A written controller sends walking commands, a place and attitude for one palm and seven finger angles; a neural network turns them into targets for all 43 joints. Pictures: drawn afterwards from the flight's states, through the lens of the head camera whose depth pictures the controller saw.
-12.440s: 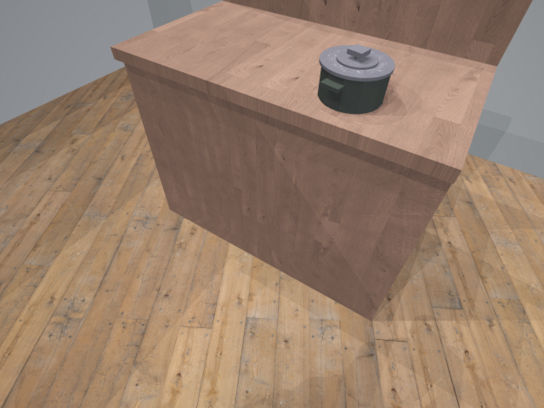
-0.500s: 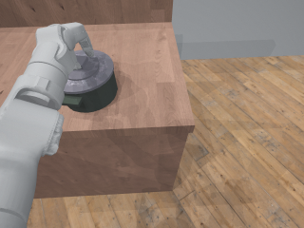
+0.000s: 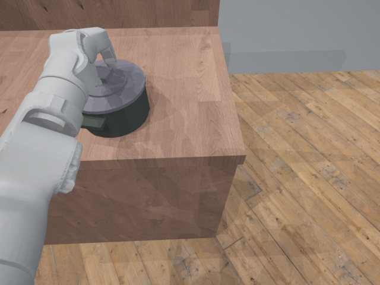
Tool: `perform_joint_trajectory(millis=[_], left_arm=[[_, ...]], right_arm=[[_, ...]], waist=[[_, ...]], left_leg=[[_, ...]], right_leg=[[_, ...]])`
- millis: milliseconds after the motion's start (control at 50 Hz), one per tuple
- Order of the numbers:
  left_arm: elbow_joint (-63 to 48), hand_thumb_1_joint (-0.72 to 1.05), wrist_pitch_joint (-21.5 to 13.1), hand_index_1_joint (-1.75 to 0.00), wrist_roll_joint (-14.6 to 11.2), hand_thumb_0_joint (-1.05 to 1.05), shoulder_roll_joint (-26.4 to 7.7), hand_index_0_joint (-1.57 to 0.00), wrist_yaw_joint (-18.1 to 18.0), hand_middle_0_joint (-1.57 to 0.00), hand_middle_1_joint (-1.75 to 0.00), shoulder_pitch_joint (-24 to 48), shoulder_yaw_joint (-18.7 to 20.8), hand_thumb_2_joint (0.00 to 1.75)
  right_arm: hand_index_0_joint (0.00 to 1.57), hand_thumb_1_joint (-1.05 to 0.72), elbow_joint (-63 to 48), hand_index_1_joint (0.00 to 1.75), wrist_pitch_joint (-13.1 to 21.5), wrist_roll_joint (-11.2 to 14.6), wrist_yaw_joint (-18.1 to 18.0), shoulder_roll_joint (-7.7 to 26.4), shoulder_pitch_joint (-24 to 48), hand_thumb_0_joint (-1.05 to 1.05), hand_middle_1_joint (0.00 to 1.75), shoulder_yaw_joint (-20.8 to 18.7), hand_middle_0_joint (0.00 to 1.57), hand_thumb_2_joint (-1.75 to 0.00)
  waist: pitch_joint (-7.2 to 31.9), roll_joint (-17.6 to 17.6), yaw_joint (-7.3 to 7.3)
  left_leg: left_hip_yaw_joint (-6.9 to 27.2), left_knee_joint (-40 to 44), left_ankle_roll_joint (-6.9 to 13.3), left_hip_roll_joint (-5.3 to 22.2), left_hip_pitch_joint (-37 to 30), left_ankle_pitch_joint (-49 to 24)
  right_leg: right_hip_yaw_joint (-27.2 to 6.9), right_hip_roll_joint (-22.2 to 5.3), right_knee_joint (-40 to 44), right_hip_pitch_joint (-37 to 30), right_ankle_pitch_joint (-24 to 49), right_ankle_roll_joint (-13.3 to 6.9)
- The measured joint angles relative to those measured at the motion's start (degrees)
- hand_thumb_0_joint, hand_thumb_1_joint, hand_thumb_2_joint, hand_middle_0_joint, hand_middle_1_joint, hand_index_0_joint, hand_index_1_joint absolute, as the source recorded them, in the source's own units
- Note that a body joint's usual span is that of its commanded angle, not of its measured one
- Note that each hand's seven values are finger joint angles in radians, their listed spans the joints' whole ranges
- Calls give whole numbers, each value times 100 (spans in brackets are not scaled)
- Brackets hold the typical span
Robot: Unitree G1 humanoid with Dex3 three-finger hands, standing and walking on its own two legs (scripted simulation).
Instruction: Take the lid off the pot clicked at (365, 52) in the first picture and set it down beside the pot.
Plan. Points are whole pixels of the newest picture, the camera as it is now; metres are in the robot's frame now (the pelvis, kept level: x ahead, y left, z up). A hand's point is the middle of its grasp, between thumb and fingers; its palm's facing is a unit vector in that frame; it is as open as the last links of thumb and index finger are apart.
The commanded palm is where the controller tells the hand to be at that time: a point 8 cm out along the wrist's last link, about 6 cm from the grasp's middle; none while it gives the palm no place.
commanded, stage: lower the open fingers around the knob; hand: left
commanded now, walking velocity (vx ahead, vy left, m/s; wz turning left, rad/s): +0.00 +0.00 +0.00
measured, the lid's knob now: (101, 74) +0.53 +0.16 +0.16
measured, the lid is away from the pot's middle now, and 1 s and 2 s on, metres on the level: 0.00 0.00 0.00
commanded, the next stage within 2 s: close the fingers and squeeze the knob in 0.44 s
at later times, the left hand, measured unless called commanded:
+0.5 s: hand (94, 71) +0.50 +0.16 +0.19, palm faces -0.36 -0.08 -0.93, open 10.0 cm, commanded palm +0.50 +0.16 +0.23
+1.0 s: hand (98, 76) +0.49 +0.15 +0.18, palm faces -0.37 -0.07 -0.93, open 9.2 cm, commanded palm +0.49 +0.15 +0.23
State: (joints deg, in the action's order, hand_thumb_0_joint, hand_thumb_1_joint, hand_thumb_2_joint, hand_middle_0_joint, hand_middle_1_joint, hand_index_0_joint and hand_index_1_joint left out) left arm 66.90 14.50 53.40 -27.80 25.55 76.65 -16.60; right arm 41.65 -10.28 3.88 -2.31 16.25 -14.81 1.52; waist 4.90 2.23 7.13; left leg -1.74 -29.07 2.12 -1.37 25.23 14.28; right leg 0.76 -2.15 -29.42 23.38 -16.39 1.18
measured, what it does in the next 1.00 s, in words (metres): stands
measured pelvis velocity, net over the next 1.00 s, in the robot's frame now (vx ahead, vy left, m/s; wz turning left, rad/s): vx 0.00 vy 0.00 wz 0.01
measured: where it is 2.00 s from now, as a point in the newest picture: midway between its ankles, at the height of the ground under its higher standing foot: outside the picture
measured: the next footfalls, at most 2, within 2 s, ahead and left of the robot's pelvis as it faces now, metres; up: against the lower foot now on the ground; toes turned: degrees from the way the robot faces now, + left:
none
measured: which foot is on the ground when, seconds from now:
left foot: down 0.00-1.00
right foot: down 0.00-1.00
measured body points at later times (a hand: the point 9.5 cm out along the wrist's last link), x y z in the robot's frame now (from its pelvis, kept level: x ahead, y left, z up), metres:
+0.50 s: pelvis +0.00 +0.00 +0.00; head +0.05 -0.01 +0.45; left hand +0.52 +0.16 +0.24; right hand +0.04 -0.27 -0.14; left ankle -0.01 +0.10 -0.73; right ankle -0.03 -0.13 -0.73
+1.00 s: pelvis +0.00 +0.00 +0.00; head +0.05 -0.02 +0.45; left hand +0.51 +0.15 +0.23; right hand +0.05 -0.27 -0.14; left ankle -0.01 +0.10 -0.73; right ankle -0.03 -0.13 -0.73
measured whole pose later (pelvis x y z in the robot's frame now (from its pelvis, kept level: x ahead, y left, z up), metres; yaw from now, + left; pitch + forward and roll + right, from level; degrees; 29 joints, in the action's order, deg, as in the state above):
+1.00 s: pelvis +0.00 +0.00 +0.00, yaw +0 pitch +10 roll +0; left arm 63.7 14.6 52.2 -26.4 26.5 74.4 -17.4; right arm 41.9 -10.2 3.5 -1.6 15.7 -15.2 1.1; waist 5.0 2.5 6.4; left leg -1.3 -29.2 2.1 -1.6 24.8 14.5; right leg 1.1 -2.3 -29.6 22.8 -16.8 1.1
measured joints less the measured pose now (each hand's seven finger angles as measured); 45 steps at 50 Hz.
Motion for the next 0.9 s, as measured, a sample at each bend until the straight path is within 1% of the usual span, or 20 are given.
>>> perform_joint_trajectory(millis=[60, 180, 340, 380, 440, 480, 560, 600, 700, 760, 840, 900], left_arm=[[-7, -37, 15, -8, 29, 0, 9, -88, 0, -88, -8, 1, -30, 167], [21, -37, 48, -8, -36, 0, -9, -88, 23, -88, -8, 24, -86, 167], [-42, -37, -3, -8, -44, 0, -67, -88, 24, -88, -9, -39, 27, 167], [-47, -37, 15, -8, -60, 0, -61, -88, 32, -88, -8, -27, -46, 167], [24, -37, 5, -8, -16, 0, -55, -88, 4, -88, -9, 26, 16, 167], [55, -37, 19, -8, -37, 0, -62, -88, 4, -89, -9, 69, -36, 167], [51, -37, 26, -8, 14, 0, -52, -88, -1, -90, -9, 79, -25, 167], [-8, -34, 35, -14, 17, 0, -40, -85, 10, -86, -15, 36, -45, 161], [-65, -22, 40, -40, -35, 0, -12, -70, 35, -70, -41, -38, -71, 134], [-151, -16, 30, -54, -41, 0, 14, -63, 58, -62, -54, -117, -84, 121], [-309, -9, 0, -68, -82, 0, 53, -57, 88, -55, -67, -235, -22, 111], [-339, -5, -4, -76, -107, 0, 95, -56, 83, -52, -74, -270, -92, 107]], right_arm=[[20, -91, 32, 30, -4, -10, 12, 10, -61, 0, 30, -15, 20, -90], [20, -91, 98, 30, -9, -6, 10, 21, -146, 0, 30, -17, 20, -90], [20, -91, 81, 30, -7, -2, 15, 37, -164, 0, 30, -15, 20, -90], [20, -91, 65, 30, -11, 2, 15, 34, -152, 0, 30, -23, 20, -90], [20, -91, 53, 30, -9, 11, 0, 41, -105, 0, 30, -3, 20, -90], [20, -91, 38, 30, -6, 18, -8, 39, -81, 0, 30, -4, 20, -90], [20, -91, 20, 30, -3, 8, -4, 37, -64, 0, 30, -15, 20, -90], [20, -91, 8, 30, 0, -3, 6, 35, -78, 0, 30, -32, 20, -90], [20, -91, 20, 30, -10, -1, 20, 12, -91, 0, 30, -33, 20, -90], [20, -91, 21, 30, -7, -15, 42, -6, -106, 0, 30, -44, 20, -90], [20, -91, 23, 30, -2, -33, 70, -24, -111, 0, 30, -54, 20, -90], [20, -91, 25, 30, 2, -29, 78, -37, -99, 0, 30, -51, 20, -90]], waist=[[3, 12, -2], [-2, 17, 6], [2, 1, 19], [3, -10, 24], [-9, -19, 37], [-12, -24, 47], [10, -21, 46], [21, -8, 33], [33, 6, 10], [42, 15, -12], [40, 33, -45], [37, 43, -66]], left_leg=[[1, -13, 1, -2, 14, 7], [2, -28, 3, 1, 7, 24], [-4, -48, -2, 14, -1, 39], [0, -52, -3, 16, 5, 40], [3, -77, -4, 18, 26, 45], [4, -86, -3, 18, 46, 45], [-2, -95, -1, 14, 86, 44], [0, -93, 1, 9, 88, 44], [4, -87, 5, 1, 59, 53], [9, -71, 5, -6, 39, 47], [21, -45, 5, -16, -3, 40], [34, -35, 4, -18, -33, 38]], right_leg=[[0, -2, -15, 15, -10, 1], [0, 1, -29, 7, -25, 0], [-9, 15, -38, -1, -29, -4], [-6, 17, -38, 1, -28, -7], [-3, 19, -53, 17, -30, -7], [-2, 19, -59, 36, -28, -7], [-9, 15, -77, 82, -30, -3], [-8, 10, -75, 82, -32, -1], [-5, 4, -70, 51, -44, 3], [0, -3, -59, 31, -45, 5], [11, -11, -38, -14, -45, 6], [24, -12, -21, -52, -44, 4]])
